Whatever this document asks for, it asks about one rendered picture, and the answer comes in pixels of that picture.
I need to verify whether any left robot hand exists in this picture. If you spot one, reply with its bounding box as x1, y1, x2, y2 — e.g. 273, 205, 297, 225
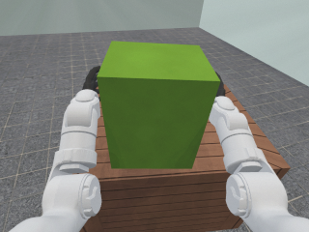
82, 66, 100, 101

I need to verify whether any right robot hand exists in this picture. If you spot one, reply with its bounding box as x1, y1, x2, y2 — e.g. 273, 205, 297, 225
215, 72, 226, 97

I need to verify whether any left robot forearm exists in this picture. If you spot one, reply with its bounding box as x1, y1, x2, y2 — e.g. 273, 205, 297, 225
42, 89, 100, 211

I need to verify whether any robot left upper arm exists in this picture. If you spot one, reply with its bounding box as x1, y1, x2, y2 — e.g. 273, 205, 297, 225
9, 173, 102, 232

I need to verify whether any carton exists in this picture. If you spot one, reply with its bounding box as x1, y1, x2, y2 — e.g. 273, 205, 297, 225
97, 41, 221, 169

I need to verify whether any robot right upper arm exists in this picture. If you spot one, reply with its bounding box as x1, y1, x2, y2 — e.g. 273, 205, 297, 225
226, 172, 309, 232

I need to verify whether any pedestal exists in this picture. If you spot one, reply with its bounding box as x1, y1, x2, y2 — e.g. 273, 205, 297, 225
72, 84, 291, 232

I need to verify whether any right robot forearm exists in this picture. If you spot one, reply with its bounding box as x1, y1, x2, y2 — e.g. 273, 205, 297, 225
209, 96, 288, 208

